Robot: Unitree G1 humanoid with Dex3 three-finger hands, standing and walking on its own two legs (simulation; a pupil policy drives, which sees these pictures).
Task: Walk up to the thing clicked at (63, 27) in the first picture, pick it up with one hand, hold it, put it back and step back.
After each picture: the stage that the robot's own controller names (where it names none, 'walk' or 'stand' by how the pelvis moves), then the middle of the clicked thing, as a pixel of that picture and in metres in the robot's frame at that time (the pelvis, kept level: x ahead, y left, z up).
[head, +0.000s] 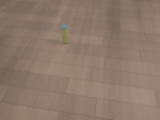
stand; (64, 35) +1.42 +0.19 -0.65
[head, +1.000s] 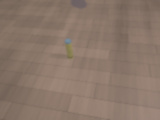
walk; (69, 49) +1.30 +0.27 -0.65
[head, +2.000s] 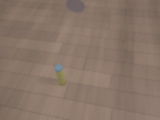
walk; (61, 75) +0.83 +0.26 -0.65
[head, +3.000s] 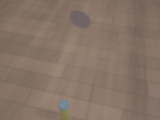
walk; (64, 111) +0.51 +0.15 -0.63
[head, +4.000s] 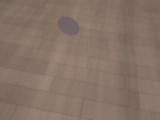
stand; out of the picture +0.37 +0.18 -0.64
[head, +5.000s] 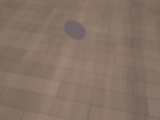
stand; out of the picture +0.35 +0.15 -0.66
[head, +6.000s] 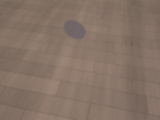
stand; out of the picture +0.36 +0.16 -0.66
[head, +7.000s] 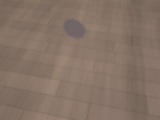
stand; out of the picture +0.34 +0.17 -0.66
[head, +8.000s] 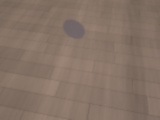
stand; out of the picture +0.34 +0.17 -0.66
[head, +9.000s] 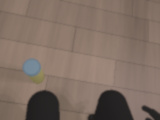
go down; (35, 73) +0.40 +0.19 -0.35
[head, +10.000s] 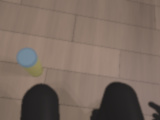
go down; (32, 64) +0.42 +0.21 -0.28
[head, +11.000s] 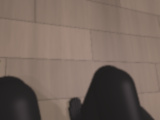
close in; out of the picture +0.41 +0.25 -0.17
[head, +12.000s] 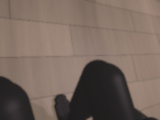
close; out of the picture +0.41 +0.26 -0.16
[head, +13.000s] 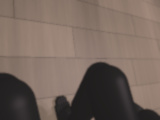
lift; out of the picture +0.39 +0.27 -0.16
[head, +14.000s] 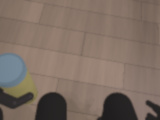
lift; (20, 84) +0.31 +0.20 -0.02
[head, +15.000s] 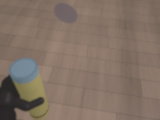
hold; (33, 93) +0.31 +0.17 +0.02
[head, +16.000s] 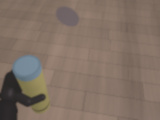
hold; (35, 88) +0.32 +0.17 +0.03
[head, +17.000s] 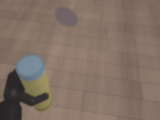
hold; (37, 88) +0.32 +0.16 +0.03
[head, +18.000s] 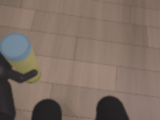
crouch; (25, 63) +0.40 +0.18 -0.05
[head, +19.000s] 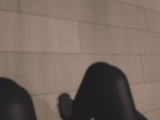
lower; out of the picture +0.41 +0.26 -0.17
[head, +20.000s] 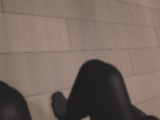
lower; out of the picture +0.42 +0.28 -0.16
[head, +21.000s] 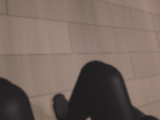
lower; out of the picture +0.41 +0.28 -0.16
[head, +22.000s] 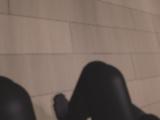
lower; out of the picture +0.41 +0.28 -0.16
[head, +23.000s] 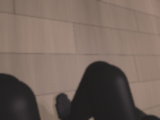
loosen; out of the picture +0.40 +0.27 -0.16
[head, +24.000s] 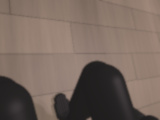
withdraw; out of the picture +0.40 +0.26 -0.16
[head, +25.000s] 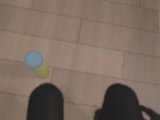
walk; (38, 66) +0.43 +0.21 -0.29
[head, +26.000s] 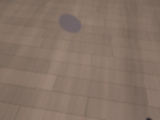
stand; out of the picture +0.35 +0.16 -0.59
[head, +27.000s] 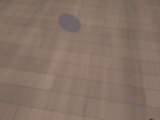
stand; out of the picture +0.35 +0.18 -0.60
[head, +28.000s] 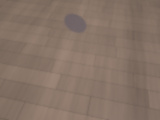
stand; out of the picture +0.36 +0.17 -0.63
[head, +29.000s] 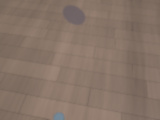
walk; out of the picture +0.39 +0.16 -0.65
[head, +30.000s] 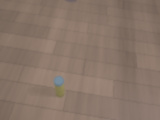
walk; (59, 87) +0.58 +0.13 -0.63
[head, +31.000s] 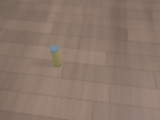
walk; (56, 57) +0.86 +0.26 -0.62
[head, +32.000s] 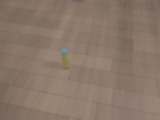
stand; (65, 59) +0.98 +0.17 -0.64
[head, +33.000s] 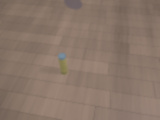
stand; (63, 64) +0.99 +0.20 -0.66
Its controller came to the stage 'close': yes
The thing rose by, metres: 0.68
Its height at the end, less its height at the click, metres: +0.00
